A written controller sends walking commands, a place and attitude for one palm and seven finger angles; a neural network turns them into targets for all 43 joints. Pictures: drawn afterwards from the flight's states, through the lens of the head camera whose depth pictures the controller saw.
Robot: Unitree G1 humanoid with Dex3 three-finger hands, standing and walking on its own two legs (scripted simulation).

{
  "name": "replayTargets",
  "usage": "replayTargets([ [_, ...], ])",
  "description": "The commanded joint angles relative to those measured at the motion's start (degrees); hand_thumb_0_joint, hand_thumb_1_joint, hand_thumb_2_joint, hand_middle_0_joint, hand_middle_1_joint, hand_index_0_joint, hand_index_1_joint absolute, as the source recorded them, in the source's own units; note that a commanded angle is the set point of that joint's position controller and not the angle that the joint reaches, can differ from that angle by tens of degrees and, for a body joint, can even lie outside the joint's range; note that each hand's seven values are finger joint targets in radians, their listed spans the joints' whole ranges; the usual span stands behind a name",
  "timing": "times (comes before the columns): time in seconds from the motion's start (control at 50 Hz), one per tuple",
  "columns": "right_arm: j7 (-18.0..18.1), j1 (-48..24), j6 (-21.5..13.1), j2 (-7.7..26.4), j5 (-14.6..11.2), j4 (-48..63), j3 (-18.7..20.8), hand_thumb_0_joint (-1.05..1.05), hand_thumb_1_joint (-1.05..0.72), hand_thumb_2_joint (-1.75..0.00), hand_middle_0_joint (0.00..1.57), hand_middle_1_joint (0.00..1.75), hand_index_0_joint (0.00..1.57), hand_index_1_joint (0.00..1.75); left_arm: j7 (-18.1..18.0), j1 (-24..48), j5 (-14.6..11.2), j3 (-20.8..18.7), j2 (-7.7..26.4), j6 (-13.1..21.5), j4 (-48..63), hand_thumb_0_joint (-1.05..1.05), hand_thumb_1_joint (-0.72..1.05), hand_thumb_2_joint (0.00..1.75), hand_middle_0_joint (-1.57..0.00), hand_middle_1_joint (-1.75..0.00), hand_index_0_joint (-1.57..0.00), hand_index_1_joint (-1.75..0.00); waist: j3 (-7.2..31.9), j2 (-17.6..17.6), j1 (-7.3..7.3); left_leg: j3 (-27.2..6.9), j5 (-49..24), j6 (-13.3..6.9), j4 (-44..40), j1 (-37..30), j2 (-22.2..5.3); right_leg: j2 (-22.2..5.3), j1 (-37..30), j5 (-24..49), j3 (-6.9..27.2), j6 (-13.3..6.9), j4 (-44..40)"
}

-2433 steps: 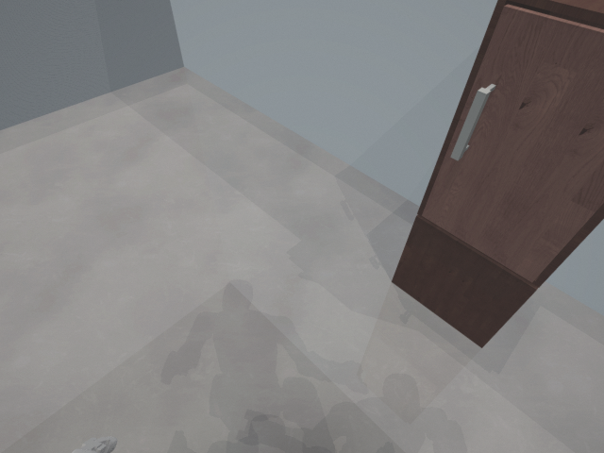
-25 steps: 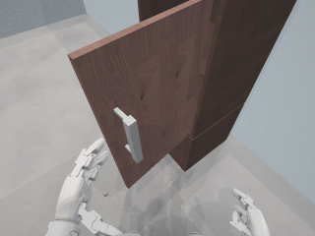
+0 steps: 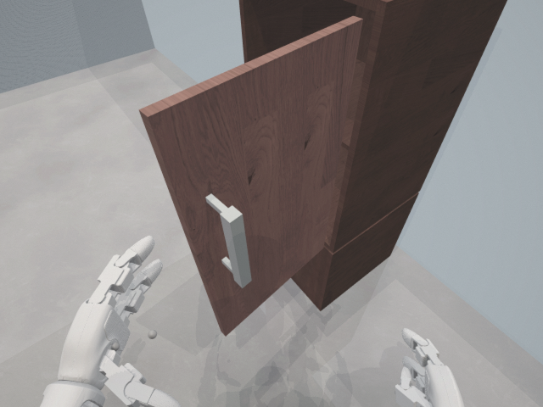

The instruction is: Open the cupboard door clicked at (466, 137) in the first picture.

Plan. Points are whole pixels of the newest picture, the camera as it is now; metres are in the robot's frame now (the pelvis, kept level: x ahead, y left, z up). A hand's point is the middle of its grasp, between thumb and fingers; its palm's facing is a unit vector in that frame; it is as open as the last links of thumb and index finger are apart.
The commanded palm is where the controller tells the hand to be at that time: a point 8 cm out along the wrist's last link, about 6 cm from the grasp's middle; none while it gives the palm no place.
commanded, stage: draw the hand back to the body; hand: left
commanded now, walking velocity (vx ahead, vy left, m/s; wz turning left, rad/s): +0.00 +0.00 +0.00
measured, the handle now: (229, 243) +0.34 +0.09 +0.07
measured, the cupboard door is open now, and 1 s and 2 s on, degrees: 97 97 97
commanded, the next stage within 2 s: step back with the hand held close in 1.28 s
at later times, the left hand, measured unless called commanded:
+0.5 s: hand (72, 310) +0.20 +0.23 +0.15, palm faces +0.26 -0.89 -0.36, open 13.9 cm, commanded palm +0.16 +0.27 +0.17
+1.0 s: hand out of the picture +0.22 +0.28 +0.21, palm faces +0.46 -0.79 -0.40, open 8.1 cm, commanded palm +0.17 +0.32 +0.22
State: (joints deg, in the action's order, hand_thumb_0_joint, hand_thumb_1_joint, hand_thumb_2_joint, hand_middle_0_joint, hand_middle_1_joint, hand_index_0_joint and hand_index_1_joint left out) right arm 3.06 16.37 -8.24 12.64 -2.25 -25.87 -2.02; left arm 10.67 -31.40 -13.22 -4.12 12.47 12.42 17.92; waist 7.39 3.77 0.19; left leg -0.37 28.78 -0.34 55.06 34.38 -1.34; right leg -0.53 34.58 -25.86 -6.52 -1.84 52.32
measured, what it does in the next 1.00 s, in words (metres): rises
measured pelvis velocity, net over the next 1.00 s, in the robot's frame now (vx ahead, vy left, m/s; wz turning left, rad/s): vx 0.02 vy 0.02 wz -0.02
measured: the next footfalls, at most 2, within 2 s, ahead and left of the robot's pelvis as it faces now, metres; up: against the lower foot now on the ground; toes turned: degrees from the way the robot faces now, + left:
none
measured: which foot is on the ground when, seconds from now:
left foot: down 0.00-1.00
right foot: down 0.00-1.00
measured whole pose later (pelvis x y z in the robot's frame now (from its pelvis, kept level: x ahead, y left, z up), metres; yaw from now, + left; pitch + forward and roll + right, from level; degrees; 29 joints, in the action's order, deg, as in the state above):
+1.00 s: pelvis +0.02 +0.02 +0.06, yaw -1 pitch -4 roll -1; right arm 3.6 10.9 -6.6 13.1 0.5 -36.3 -1.7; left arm -6.7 -25.9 -3.0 -19.8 19.5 3.8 22.2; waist -1.2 3.9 4.2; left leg 2.2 16.5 -1.7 23.7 2.9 0.3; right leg -0.6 4.0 -13.3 -4.0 0.1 21.6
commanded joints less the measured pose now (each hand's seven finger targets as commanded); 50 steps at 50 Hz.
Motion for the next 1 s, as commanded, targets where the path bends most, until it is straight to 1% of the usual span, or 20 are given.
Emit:
replayTargets([
  [0.0, 0.9, -5.6, -4.5, 6.3, -0.6, 9.8, 2.4, 0.0, -0.9, -0.9, 0.2, 0.3, 0.2, 0.3, 0.7, 1.1, -1.6, -4.2, 5.4, 1.7, 14.0, 0.0, -0.5, 0.3, -0.15, -0.3, -0.15, -0.3, 4.2, -1.6, 0.57, -1.7, -13.4, -0.6, -10.6, -3.2, 2.0, 1.1, -7.9, 11.6, 3.4, 0.8, -10.4],
  [0.06, 1.1, -5.8, -5.3, 6.3, -0.5, 9.2, 2.2, 0.0, -0.9, -0.9, 0.2, 0.3, 0.2, 0.3, 0.7, 2.5, -2.0, -6.3, 6.8, 1.0, 14.9, 0.0, -0.5, 0.3, -0.15, -0.3, -0.15, -0.3, 3.6, -3.2, 0.76, -2.0, -13.5, -0.6, -11.8, -4.3, 1.9, 1.1, -9.2, 11.7, 3.2, 0.9, -11.4],
  [0.1, 1.3, -5.9, -5.6, 6.3, -0.6, 8.6, 2.1, 0.0, -0.9, -0.9, 0.2, 0.3, 0.2, 0.3, 0.9, 2.5, -2.5, -8.1, 7.8, 0.1, 14.8, 0.0, -0.47, 0.32, -0.15, -0.3, -0.15, -0.3, 3.3, -2.8, 1.02, -1.9, -13.7, -0.6, -12.4, -4.9, 1.9, 1.2, -9.9, 11.9, 3.0, 0.9, -12.1],
  [0.14, 1.4, -6.6, -6.0, 6.6, -0.8, 8.2, 1.9, 0.0, -0.9, -0.9, 0.2, 0.3, 0.2, 0.3, 1.5, 4.4, -2.7, -7.7, 7.5, -0.4, 15.5, 0.0, -0.4, 0.34, -0.15, -0.3, -0.15, -0.3, 2.0, -1.4, 0.72, -1.9, -13.4, -0.6, -13.3, -6.0, 1.8, 1.1, -10.1, 11.4, 3.0, 0.9, -13.1],
  [0.16, 1.4, -6.5, -6.4, 6.6, -0.8, 7.9, 1.8, 0.0, -0.9, -0.9, 0.2, 0.3, 0.2, 0.3, 1.8, 4.2, -2.9, -8.0, 7.6, -0.7, 15.6, 0.0, -0.36, 0.36, -0.16, -0.3, -0.16, -0.3, 2.3, 0.0, 0.97, -2.1, -13.9, -0.5, -13.9, -7.0, 1.8, 1.1, -10.6, 11.9, 2.7, 0.8, -13.2],
  [0.18, 1.4, -6.4, -6.8, 6.6, -0.9, 7.9, 1.7, 0.0, -0.9, -0.9, 0.2, 0.3, 0.2, 0.3, 2.1, 4.3, -3.1, -8.4, 8.0, -1.0, 16.5, 0.0, -0.32, 0.37, -0.16, -0.3, -0.16, -0.3, 3.4, -0.3, 1.08, -2.3, -15.0, -0.5, -14.3, -8.1, 1.7, 1.2, -11.3, 13.3, 2.4, 0.8, -13.3],
  [0.2, 2.8, -6.3, -5.7, 6.2, 0.2, 7.9, 2.3, 0.0, -0.9, -0.9, 0.2, 0.3, 0.2, 0.3, -6.5, 4.4, 5.5, -10.7, 16.7, -2.7, 21.0, 0.0, -0.29, 0.39, -0.16, -0.3, -0.16, -0.3, 3.5, -0.2, 3.68, -1.2, -15.8, -0.7, -17.1, -8.5, 0.9, -0.2, -14.5, 13.6, 5.6, 0.1, -16.2],
  [0.22, 3.1, -6.2, -5.4, 5.2, 0.7, 7.4, 1.8, 0.0, -0.9, -0.9, 0.2, 0.3, 0.2, 0.3, -10.5, 1.4, 6.8, -9.4, 12.8, -4.4, 19.7, 0.0, -0.26, 0.4, -0.16, -0.3, -0.16, -0.3, 0.5, -1.2, 2.64, -1.1, -14.6, -0.6, -18.1, -8.8, 1.2, -0.3, -14.0, 11.9, 5.2, 0.2, -18.2],
  [0.24, 3.0, -6.4, -4.9, 4.9, 1.0, 6.8, 1.4, 0.0, -0.9, -0.9, 0.2, 0.3, 0.2, 0.3, -12.5, 0.0, 7.9, -6.5, 9.5, -5.6, 19.0, 0.0, -0.22, 0.42, -0.16, -0.3, -0.16, -0.3, -1.4, -0.7, 2.15, -0.8, -14.6, -0.6, -18.9, -9.7, 1.1, -0.6, -14.7, 11.9, 4.8, 0.5, -18.8],
  [0.34, 2.9, -7.7, -4.0, 5.6, 1.4, 5.0, 1.2, 0.0, -0.9, -0.9, 0.2, 0.3, 0.2, 0.3, -16.9, 0.9, 10.6, -7.3, 10.9, -6.6, 20.1, 0.0, -0.05, 0.5, -0.17, -0.3, -0.17, -0.3, -1.5, -0.3, 2.03, -1.1, -20.0, -0.8, -23.3, -16.1, 0.5, -0.4, -19.4, 16.3, 3.7, 0.5, -21.8],
  [0.46, 3.2, -9.4, -3.6, 5.7, 1.8, 2.5, 1.2, 0.0, -0.9, -0.9, 0.2, 0.3, 0.2, 0.3, -18.5, 3.9, 11.2, -10.8, 12.7, -6.4, 17.5, 0.0, 0.17, 0.58, -0.17, -0.3, -0.17, -0.3, -4.2, -2.2, 2.46, -0.8, -21.4, -0.7, -28.5, -20.8, 0.2, -0.3, -23.8, 17.0, 3.4, 0.6, -26.1],
  [0.52, 2.9, -10.5, -3.7, 5.8, 2.1, 1.4, 1.2, 0.0, -0.9, -0.9, 0.2, 0.3, 0.2, 0.3, -18.7, 4.4, 11.3, -12.8, 13.9, -6.0, 18.0, 0.0, 0.27, 0.63, -0.18, -0.3, -0.18, -0.3, -3.2, 0.5, 3.19, -0.6, -25.6, -0.5, -30.2, -23.2, 0.2, -0.4, -27.1, 20.4, 3.6, 0.4, -27.3],
  [0.6, 2.2, -10.6, -3.5, 5.8, 2.3, 0.5, 1.6, 0.0, -0.9, -0.9, 0.2, 0.3, 0.2, 0.3, -18.4, 4.1, 11.1, -14.1, 13.6, -5.9, 18.6, 0.0, 0.41, 0.69, -0.18, -0.3, -0.18, -0.3, -2.7, 0.1, 3.36, -0.5, -32.9, -0.1, -31.7, -26.2, -0.4, -0.2, -29.4, 24.5, 3.4, 0.7, -28.3],
  [0.64, 1.9, -11.1, -3.2, 5.9, 2.4, 0.2, 1.7, 0.0, -0.9, -0.9, 0.2, 0.3, 0.2, 0.3, -18.3, 4.4, 11.0, -15.0, 13.9, -5.9, 17.5, 0.0, 0.48, 0.72, -0.19, -0.3, -0.19, -0.3, -4.3, -1.3, 3.47, -0.6, -33.5, 0.1, -32.6, -26.0, -0.5, -0.1, -30.3, 25.3, 3.3, 0.6, -29.1],
  [0.66, 1.8, -11.2, -2.9, 6.0, 2.4, 0.1, 1.9, 0.0, -0.9, -0.9, 0.2, 0.3, 0.2, 0.3, -18.3, 5.0, 10.9, -16.1, 14.7, -5.8, 18.1, 0.0, 0.51, 0.74, -0.19, -0.3, -0.19, -0.3, -3.3, -0.9, 3.58, -0.3, -33.6, 0.0, -32.7, -27.0, -0.4, -0.1, -30.6, 25.6, 3.7, 0.7, -29.6],
  [0.7, 1.7, -11.5, -2.5, 6.0, 2.4, -0.2, 1.9, 0.0, -0.9, -0.9, 0.2, 0.3, 0.2, 0.3, -18.2, 6.2, 10.7, -17.2, 15.0, -5.8, 17.5, 0.0, 0.58, 0.76, -0.19, -0.3, -0.19, -0.3, -4.5, -1.2, 3.56, -0.2, -32.2, 0.1, -33.4, -27.0, -0.4, 0.1, -30.7, 24.8, 3.6, 0.6, -30.3],
  [0.82, 1.6, -12.4, -1.6, 6.1, 2.5, -1.1, 2.2, 0.0, -0.9, -0.9, 0.2, 0.3, 0.2, 0.3, -18.4, 8.7, 10.3, -21.4, 17.5, -5.4, 16.8, 0.0, 0.8, 0.86, -0.2, -0.3, -0.2, -0.3, -4.1, 1.7, 4.12, 0.2, -34.5, 0.1, -34.1, -28.5, -0.2, 0.1, -32.7, 27.1, 4.2, 0.4, -31.6],
  [0.88, 1.5, -12.3, -1.4, 6.1, 2.5, -1.4, 2.5, 0.0, -0.9, -0.9, 0.2, 0.3, 0.2, 0.3, -18.4, 10.7, 10.1, -22.6, 18.1, -5.2, 17.6, 0.0, 0.9, 0.9, -0.2, -0.3, -0.2, -0.3, -3.9, 2.1, 4.0, 0.2, -34.4, 0.3, -34.6, -29.2, -0.4, 0.2, -32.6, 26.5, 4.1, 0.5, -31.8],
  [0.94, 1.0, -12.5, -1.2, 6.3, 2.4, -1.4, 2.6, 0.0, -0.9, -0.9, 0.2, 0.3, 0.2, 0.3, -17.9, 9.6, 10.0, -19.7, 15.0, -5.4, 15.2, 0.0, 0.9, 0.9, -0.2, -0.3, -0.2, -0.3, -6.1, -0.1, 3.63, -0.2, -34.2, 0.2, -35.3, -29.0, -0.6, 0.2, -31.9, 25.7, 3.8, 0.7, -32.2],
  [0.98, 1.0, -12.5, -1.0, 6.5, 2.4, -1.4, 2.9, 0.0, -0.9, -0.9, 0.2, 0.3, 0.2, 0.3, -17.8, 9.6, 10.0, -20.2, 15.7, -5.3, 15.3, 0.0, 0.9, 0.9, -0.2, -0.3, -0.2, -0.3, -5.0, -0.3, 3.84, 0.3, -32.4, -0.2, -35.4, -29.4, -0.4, 0.3, -32.2, 25.2, 4.1, 0.7, -32.6],
])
